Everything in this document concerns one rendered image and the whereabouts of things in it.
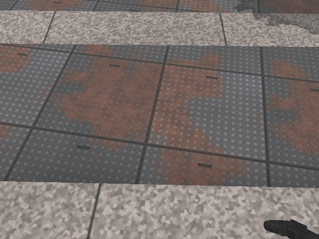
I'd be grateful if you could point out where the right robot hand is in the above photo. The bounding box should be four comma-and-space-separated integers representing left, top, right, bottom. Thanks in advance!
263, 219, 319, 239

